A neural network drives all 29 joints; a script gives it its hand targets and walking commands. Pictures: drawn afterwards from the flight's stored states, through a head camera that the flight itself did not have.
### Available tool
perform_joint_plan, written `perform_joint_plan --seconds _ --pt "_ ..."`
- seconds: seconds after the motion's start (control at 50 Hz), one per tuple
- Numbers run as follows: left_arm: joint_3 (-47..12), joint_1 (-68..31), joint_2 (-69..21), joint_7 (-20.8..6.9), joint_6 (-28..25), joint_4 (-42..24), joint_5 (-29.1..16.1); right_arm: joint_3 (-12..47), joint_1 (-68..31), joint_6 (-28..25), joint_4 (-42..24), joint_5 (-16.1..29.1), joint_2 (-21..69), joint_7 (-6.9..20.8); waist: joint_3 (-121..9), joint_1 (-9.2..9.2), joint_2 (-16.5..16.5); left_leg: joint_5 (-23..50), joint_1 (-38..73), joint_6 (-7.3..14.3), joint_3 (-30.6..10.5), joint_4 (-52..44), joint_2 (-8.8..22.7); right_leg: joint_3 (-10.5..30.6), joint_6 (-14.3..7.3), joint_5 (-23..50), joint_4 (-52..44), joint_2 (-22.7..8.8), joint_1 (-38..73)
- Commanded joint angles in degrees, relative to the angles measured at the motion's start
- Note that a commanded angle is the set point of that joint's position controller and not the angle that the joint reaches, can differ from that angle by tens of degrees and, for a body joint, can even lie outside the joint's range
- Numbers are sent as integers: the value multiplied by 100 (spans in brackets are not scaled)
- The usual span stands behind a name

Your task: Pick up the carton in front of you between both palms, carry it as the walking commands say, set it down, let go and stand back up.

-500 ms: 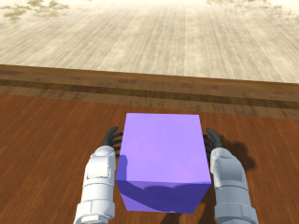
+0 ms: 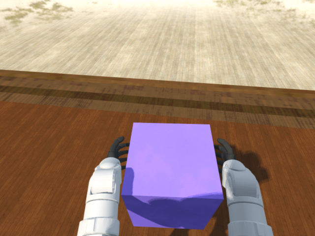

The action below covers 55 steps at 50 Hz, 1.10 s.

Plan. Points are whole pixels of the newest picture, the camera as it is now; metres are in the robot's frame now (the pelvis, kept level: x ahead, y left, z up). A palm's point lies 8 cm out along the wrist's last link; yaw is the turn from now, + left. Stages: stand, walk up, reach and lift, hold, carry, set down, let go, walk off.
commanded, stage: carry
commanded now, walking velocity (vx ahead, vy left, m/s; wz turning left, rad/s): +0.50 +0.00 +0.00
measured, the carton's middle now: (169, 178) +0.29 +0.00 -0.02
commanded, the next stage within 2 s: none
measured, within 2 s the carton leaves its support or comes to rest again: neither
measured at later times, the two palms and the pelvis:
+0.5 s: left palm (115, 119) +0.43 +0.17 +0.08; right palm (212, 117) +0.43 -0.13 +0.08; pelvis +0.17 +0.01 +0.00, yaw +1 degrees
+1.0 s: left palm (126, 68) +0.75 +0.18 +0.08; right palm (195, 68) +0.74 -0.12 +0.09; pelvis +0.48 +0.04 +0.00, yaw -1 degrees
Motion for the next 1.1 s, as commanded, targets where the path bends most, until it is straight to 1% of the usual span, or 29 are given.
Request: perform_joint_plan --seconds 0.0,0.08,0.12,0.16,0.18,0.2,0.24,0.28,0.3,0.32,0.34,0.36,0.38,0.42,0.46,0.52,0.58,0.6,0.62,0.64,0.66,0.7,0.72,0.8,0.96,1.02,1.04,1.06,1.08 --pt "-3442 -3015 -5260 -1227 -132 -633 -1720 3527 -3137 -131 -703 1777 5275 1316 -632 16 -244 -2151 -917 105 70 -175 360 424 -248 -2619 -653 -678 -636" --pt "-3953 -2757 -5034 -1043 292 -1317 -2052 4146 -3078 280 -1363 2238 5115 1197 -1305 53 -804 -843 -915 61 880 467 76 739 -598 -2139 -779 -1136 -362" --pt "-4213 -2793 -4897 -963 634 -1715 -2221 4342 -3105 616 -1698 2458 5001 1140 -1127 50 -458 -1205 -524 176 672 -120 286 323 -498 -2257 -390 -959 -954" --pt "-4386 -2939 -4753 -912 1019 -2021 -2458 4363 -2825 988 -1777 2552 4752 1061 -968 -92 1254 -1968 381 627 -1204 -1227 1498 -905 -81 -1373 1589 -280 -2285" --pt "-4481 -2993 -4739 -910 1215 -2148 -2614 4335 -2678 1153 -1813 2561 4657 1011 -687 -121 1620 -1238 822 972 -1928 -1352 1964 -1219 -13 -1404 1729 -201 -3107" --pt "-4608 -3031 -4786 -922 1367 -2245 -2802 4362 -2630 1295 -2035 2581 4611 953 -591 -149 1397 -337 914 1164 -1987 -1271 2091 -1153 -63 -1579 1593 -318 -3255" --pt "-4732 -2895 -4923 -936 1592 -2436 -3109 4509 -2688 1565 -2592 2803 4722 871 -995 -141 864 679 955 1037 -1121 -923 1858 -1324 -71 -1097 878 -233 -2600" --pt "-4736 -2476 -5017 -911 1785 -2635 -3212 4647 -2490 1804 -2996 2975 4788 841 -1508 -54 785 713 258 658 78 -310 1318 -1690 -72 -73 -172 -10 -823" --pt "-4695 -2277 -5022 -892 1882 -2744 -3179 4672 -2275 1916 -3081 3016 4826 853 -1781 -10 564 455 -593 470 547 195 1085 -1547 -134 198 -404 -171 568" --pt "-4614 -1951 -4952 -860 1980 -2765 -3084 4688 -2211 2033 -3161 3056 4822 889 -2013 130 -286 80 -1638 240 1134 1405 716 -335 -400 -452 -921 -1015 1731" --pt "-4490 -1747 -4814 -817 2026 -2753 -2891 4767 -2354 2156 -3342 3158 4818 952 -1785 176 -1608 -861 -3281 17 1482 2507 312 1701 -1125 -138 -1059 -2312 2465" --pt "-4468 -1764 -4810 -772 2091 -2938 -2782 4805 -2424 2236 -3351 3247 4857 1018 -1404 189 -1442 -1596 -4007 109 1102 2853 384 2211 -1580 686 -1096 -2706 2457" --pt "-4506 -1845 -5062 -752 2182 -3067 -2839 4775 -2427 2290 -3362 3304 4895 1058 -1273 196 -965 -1768 -4203 171 962 3090 582 1905 -1614 1293 -1012 -2708 2386" --pt "-4560 -2067 -5131 -740 2274 -3481 -2987 4781 -2365 2350 -3467 3406 4969 1081 -1366 196 -394 -1492 -4023 162 928 2545 719 1102 -1237 1277 -1099 -2465 2238" --pt "-4639 -2337 -5032 -751 2377 -3706 -3167 4739 -2353 2393 -3527 3423 4968 1017 -1347 158 -601 -657 -3314 90 1207 1715 571 161 -906 1156 -1199 -1965 1743" --pt "-4651 -2181 -4803 -811 2528 -3660 -3310 4607 -2129 2500 -3557 3249 4794 877 -1213 130 -957 145 -2217 88 1723 768 286 -677 -709 1311 -1096 -1667 975" --pt "-4608 -2202 -4600 -850 2668 -3620 -3354 4441 -1961 2609 -3402 3079 4644 815 -1423 18 -610 747 52 188 2329 104 -49 -1432 -380 1632 99 -1303 -225" --pt "-4577 -2245 -4501 -863 2715 -3594 -3343 4377 -1918 2640 -3312 3033 4594 806 -1694 -53 -349 444 1083 290 1977 170 242 -1693 -192 1510 971 -1154 -849" --pt "-4561 -2407 -4399 -890 2780 -3640 -3360 4287 -1898 2661 -3229 2939 4479 789 -1834 -205 771 -963 1650 650 -367 -814 1621 -1875 117 430 2649 -661 -1842" --pt "-4609 -2688 -4461 -913 2846 -3649 -3456 4241 -2046 2661 -3115 2876 4509 776 -1804 -199 1742 -759 2222 1345 -2477 -1421 2649 -1474 154 -1328 3896 -89 -3200" --pt "-4614 -2751 -4595 -938 2856 -3500 -3469 4261 -2212 2684 -3247 2960 4618 775 -1789 -152 1228 -349 2119 1508 -2390 -1319 2797 -827 -77 -1343 4621 -544 -3565" --pt "-4570 -2768 -4888 -972 2795 -3409 -3461 4395 -2461 2660 -3354 3082 5012 805 -1697 -150 289 642 1604 1286 -1437 -1225 2473 -666 -223 -770 4580 -931 -3566" --pt "-4573 -2704 -5017 -963 2738 -3386 -3411 4492 -2583 2625 -3439 3159 5178 833 -1657 -122 116 945 1391 1095 -949 -1305 2331 -666 -219 -455 4202 -1012 -3406" --pt "-4559 -2188 -5309 -828 2503 -3296 -3064 4689 -2514 2523 -3616 3392 5341 976 -1635 -113 536 1877 1438 821 240 -1400 1885 -1099 -111 90 2937 -761 -3141" --pt "-4579 -1750 -5172 -727 2443 -3362 -2846 4640 -1907 2500 -3424 3321 4988 1135 -828 -151 936 3336 1382 654 1379 -1235 1438 -1968 -170 1273 553 -313 -2486" --pt "-4640 -1752 -5159 -807 2438 -3356 -2962 4654 -1891 2477 -3453 3257 4949 1118 -1141 -8 993 4549 1187 408 1922 -51 1322 -2356 -291 1446 132 19 -924" --pt "-4633 -1725 -5148 -836 2428 -3312 -2977 4661 -1866 2469 -3459 3227 4921 1110 -1478 64 821 4302 746 264 2099 833 1117 -2465 -319 1047 25 166 161" --pt "-4627 -1692 -5154 -868 2421 -3284 -2988 4666 -1919 2455 -3459 3208 4879 1111 -1866 210 440 2870 -161 156 1945 1999 1049 -1571 -351 495 43 -552 1334" --pt "-4550 -1738 -5052 -904 2372 -3136 -2925 4738 -2014 2482 -3592 3223 4961 1102 -2388 170 -1066 1039 -1871 -120 1735 3879 384 1507 -1283 -518 -543 -2344 2561"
